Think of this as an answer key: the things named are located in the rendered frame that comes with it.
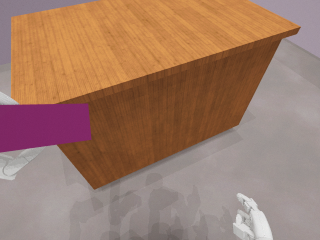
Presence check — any robot right hand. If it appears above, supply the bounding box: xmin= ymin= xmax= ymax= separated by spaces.
xmin=233 ymin=193 xmax=273 ymax=240

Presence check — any table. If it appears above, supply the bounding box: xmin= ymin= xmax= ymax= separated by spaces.
xmin=11 ymin=0 xmax=301 ymax=190

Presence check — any sponge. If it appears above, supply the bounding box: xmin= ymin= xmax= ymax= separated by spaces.
xmin=0 ymin=103 xmax=92 ymax=153

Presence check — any robot left hand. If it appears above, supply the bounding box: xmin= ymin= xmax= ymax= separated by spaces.
xmin=0 ymin=92 xmax=46 ymax=181

